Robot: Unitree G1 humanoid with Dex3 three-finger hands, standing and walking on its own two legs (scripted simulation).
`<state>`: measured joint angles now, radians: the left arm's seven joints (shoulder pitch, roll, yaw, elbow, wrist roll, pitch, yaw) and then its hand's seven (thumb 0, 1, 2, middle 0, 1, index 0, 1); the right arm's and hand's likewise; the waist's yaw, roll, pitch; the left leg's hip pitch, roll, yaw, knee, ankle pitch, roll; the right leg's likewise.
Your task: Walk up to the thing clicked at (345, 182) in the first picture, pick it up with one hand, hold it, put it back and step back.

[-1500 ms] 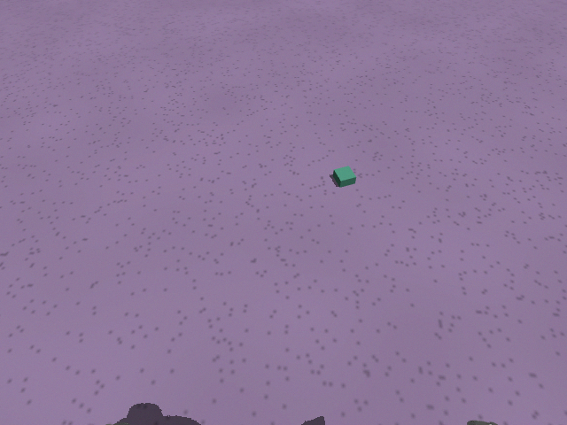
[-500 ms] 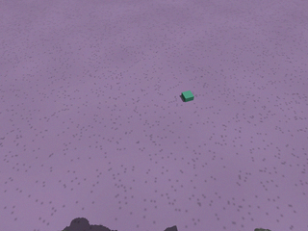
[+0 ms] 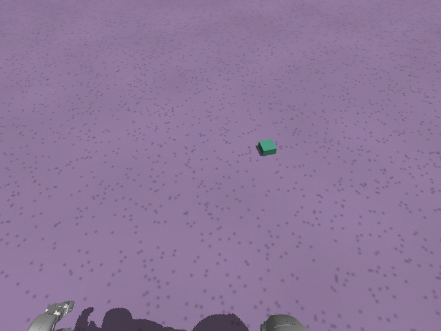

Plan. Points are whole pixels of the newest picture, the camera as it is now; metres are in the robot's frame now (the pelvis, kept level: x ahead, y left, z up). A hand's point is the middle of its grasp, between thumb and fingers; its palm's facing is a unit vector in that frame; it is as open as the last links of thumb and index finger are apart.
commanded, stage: walk up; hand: left
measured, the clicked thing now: (267, 147) +1.18 -0.27 -0.72
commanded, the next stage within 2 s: none
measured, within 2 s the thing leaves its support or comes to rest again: neither
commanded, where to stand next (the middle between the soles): +0.87 -0.53 m, yaw +15 degrees
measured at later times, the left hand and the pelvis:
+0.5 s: hand (139, 284) +0.23 +0.20 -0.14, palm faces +0.04 -0.96 -0.29, open 7.3 cm; pelvis +0.18 -0.08 +0.01, yaw +5 degrees
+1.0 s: hand (202, 216) +0.39 +0.07 -0.13, palm faces +0.16 -0.93 -0.33, open 7.3 cm; pelvis +0.38 -0.22 +0.01, yaw +10 degrees
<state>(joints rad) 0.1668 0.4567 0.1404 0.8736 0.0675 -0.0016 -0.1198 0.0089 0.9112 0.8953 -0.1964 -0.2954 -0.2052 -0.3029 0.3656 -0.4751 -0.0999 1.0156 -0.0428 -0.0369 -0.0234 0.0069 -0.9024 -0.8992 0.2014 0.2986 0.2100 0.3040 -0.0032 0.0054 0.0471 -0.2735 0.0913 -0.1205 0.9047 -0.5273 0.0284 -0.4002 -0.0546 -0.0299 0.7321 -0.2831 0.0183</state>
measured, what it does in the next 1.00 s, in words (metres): walks ahead: left foot, then right foot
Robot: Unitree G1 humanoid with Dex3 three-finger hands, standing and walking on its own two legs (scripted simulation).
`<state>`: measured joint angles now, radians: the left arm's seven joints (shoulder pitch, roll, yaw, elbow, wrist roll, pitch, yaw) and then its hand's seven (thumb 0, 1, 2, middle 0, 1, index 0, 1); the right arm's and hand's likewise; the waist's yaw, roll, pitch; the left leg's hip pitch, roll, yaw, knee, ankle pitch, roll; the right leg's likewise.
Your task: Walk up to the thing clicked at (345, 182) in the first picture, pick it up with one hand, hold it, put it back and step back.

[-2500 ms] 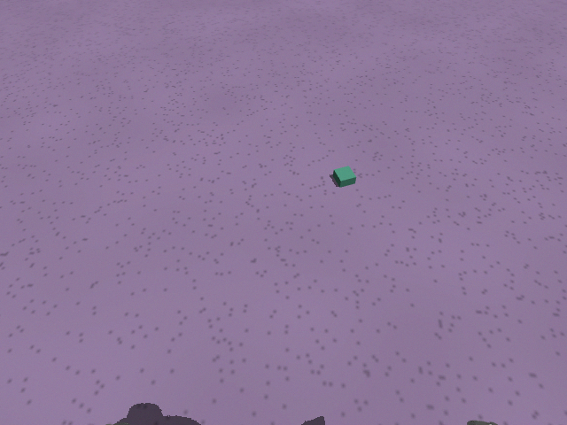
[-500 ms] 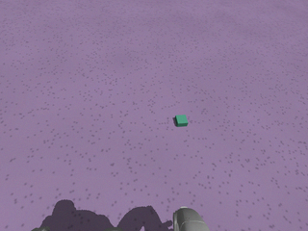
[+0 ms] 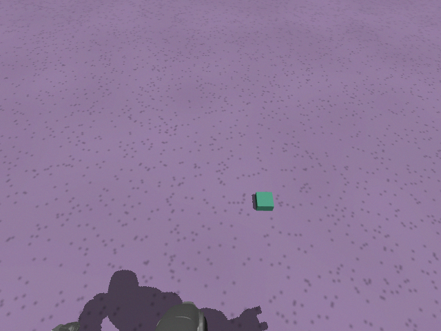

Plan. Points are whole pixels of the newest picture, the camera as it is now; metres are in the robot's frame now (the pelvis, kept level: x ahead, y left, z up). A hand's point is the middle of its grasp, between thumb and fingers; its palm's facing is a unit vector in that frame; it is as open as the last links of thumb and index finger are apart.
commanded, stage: walk up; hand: left
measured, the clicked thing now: (264, 201) +0.78 -0.19 -0.73
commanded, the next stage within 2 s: none
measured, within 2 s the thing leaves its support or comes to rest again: neither
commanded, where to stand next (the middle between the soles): +0.43 -0.39 m, yaw +6 degrees
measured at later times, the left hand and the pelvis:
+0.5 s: hand (179, 291) +0.20 +0.12 -0.14, palm faces +0.02 -0.92 -0.38, open 7.3 cm; pelvis +0.13 -0.18 -0.02, yaw +1 degrees
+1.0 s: hand (252, 233) +0.34 -0.04 -0.15, palm faces -0.06 -0.94 -0.34, open 7.3 cm; pelvis +0.25 -0.33 -0.01, yaw +1 degrees
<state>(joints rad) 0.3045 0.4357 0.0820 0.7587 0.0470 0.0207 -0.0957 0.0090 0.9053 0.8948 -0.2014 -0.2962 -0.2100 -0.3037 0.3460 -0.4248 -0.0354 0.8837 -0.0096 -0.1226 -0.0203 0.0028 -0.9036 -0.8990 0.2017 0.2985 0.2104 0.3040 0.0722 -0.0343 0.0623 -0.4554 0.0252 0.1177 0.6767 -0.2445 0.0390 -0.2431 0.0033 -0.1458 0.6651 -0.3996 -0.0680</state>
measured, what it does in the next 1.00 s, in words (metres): steps to the right: left foot, then right foot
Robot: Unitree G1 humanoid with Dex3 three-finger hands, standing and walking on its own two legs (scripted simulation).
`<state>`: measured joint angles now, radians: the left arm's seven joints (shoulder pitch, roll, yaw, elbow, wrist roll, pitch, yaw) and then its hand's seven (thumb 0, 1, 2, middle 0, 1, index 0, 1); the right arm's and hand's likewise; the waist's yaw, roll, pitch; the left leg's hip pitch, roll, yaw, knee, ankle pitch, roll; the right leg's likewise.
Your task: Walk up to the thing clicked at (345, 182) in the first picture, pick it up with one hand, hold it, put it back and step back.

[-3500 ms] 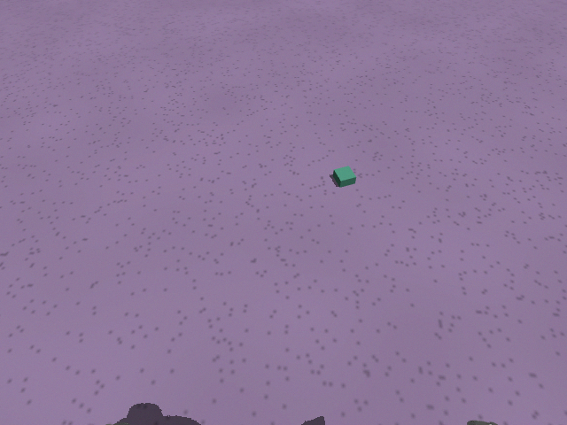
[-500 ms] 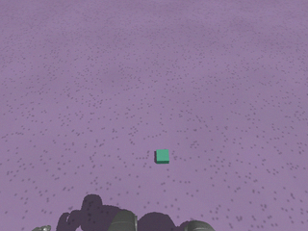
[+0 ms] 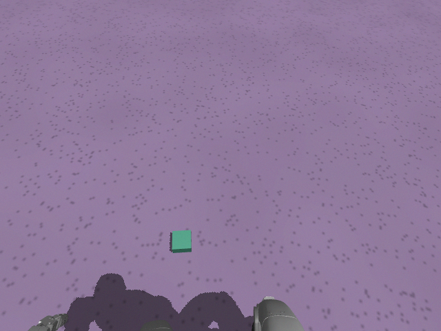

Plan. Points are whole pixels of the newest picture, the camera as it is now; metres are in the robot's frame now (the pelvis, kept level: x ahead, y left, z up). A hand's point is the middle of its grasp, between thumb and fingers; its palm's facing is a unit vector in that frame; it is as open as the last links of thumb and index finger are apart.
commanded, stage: walk up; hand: left
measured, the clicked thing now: (181, 241) +0.53 +0.14 -0.72
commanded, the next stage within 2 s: none
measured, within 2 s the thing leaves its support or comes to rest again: neither
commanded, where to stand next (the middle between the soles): +0.18 -0.06 m, yaw +5 degrees
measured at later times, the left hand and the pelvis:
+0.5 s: hand out of the picture +0.10 +0.17 -0.15, palm faces +0.08 -0.92 -0.39, open 7.3 cm; pelvis +0.05 -0.10 +0.00, yaw +6 degrees
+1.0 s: hand out of the picture +0.10 +0.21 -0.12, palm faces +0.12 -0.93 -0.36, open 7.3 cm; pelvis +0.05 -0.07 +0.03, yaw +7 degrees
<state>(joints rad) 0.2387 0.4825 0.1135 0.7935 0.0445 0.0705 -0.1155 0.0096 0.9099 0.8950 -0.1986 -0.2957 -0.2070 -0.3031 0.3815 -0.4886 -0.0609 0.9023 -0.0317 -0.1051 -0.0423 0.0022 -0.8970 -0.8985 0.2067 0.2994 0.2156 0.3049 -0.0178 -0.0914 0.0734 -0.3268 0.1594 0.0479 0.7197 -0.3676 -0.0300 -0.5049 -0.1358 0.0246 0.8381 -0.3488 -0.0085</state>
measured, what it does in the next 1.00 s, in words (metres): steps on the spot: right foot, then left foot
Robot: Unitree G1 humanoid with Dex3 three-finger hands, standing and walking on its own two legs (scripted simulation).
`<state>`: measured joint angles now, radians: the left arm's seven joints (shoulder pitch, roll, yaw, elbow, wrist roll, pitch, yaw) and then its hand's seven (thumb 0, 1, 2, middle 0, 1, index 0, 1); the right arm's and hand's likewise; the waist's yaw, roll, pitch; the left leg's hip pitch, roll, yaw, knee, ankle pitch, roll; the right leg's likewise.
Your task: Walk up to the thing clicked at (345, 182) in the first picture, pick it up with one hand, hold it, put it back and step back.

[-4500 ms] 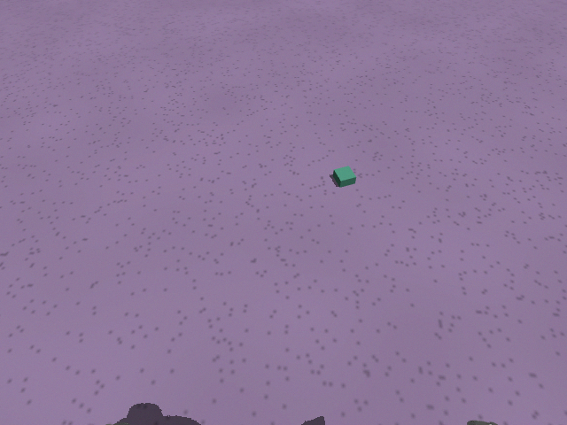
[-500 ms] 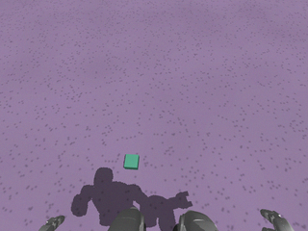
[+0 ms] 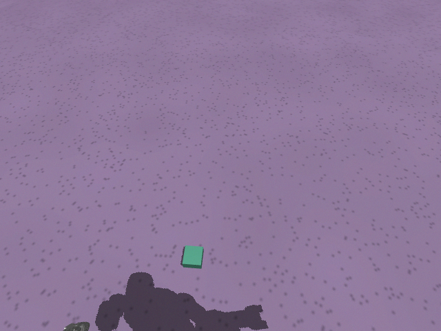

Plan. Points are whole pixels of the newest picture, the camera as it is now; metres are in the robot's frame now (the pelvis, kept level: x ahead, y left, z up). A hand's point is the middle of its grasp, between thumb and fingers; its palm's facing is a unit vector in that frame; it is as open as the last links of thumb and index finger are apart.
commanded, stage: walk up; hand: left
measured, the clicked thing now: (193, 256) +0.51 +0.15 -0.75
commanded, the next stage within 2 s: stand in 1.24 s
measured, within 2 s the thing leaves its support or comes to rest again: neither
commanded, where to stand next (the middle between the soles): +0.13 +0.00 m, yaw -2 degrees
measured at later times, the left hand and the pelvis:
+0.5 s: hand out of the picture +0.10 +0.27 -0.15, palm faces +0.01 -0.94 -0.34, open 7.3 cm; pelvis +0.02 +0.01 +0.01, yaw +1 degrees
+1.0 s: hand out of the picture +0.12 +0.26 -0.15, palm faces +0.00 -0.94 -0.34, open 7.3 cm; pelvis +0.04 +0.01 +0.01, yaw +0 degrees
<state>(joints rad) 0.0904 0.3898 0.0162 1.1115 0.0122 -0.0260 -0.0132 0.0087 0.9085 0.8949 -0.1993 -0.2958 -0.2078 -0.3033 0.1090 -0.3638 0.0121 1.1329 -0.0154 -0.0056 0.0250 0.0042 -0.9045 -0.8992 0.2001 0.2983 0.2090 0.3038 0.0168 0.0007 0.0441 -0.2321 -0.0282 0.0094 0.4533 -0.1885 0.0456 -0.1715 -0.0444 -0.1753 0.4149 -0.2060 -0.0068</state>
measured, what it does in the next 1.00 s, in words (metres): stands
